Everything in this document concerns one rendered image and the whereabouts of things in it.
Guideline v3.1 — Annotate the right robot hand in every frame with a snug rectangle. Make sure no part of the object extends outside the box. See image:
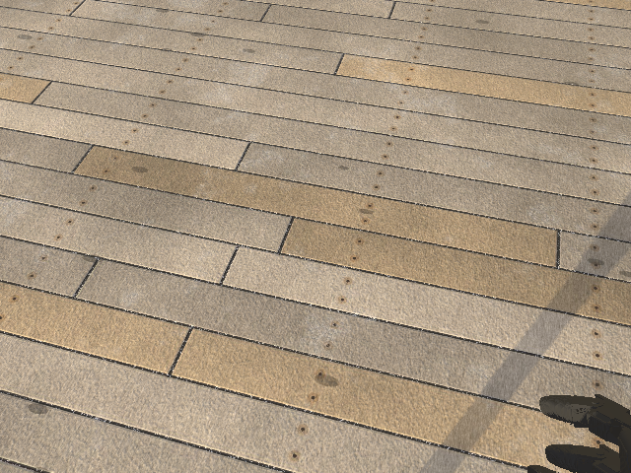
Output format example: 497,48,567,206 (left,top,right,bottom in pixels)
527,394,631,473

